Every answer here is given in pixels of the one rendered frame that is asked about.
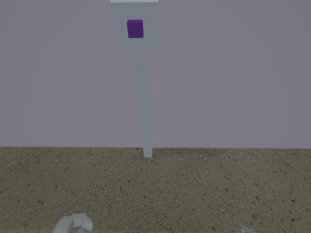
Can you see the panel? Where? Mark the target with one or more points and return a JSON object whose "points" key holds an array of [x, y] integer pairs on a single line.
{"points": [[146, 10]]}

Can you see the left robot hand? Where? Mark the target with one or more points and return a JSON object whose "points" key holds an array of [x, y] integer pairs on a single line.
{"points": [[65, 224]]}

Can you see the button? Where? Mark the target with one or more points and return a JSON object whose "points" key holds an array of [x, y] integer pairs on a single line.
{"points": [[135, 28]]}

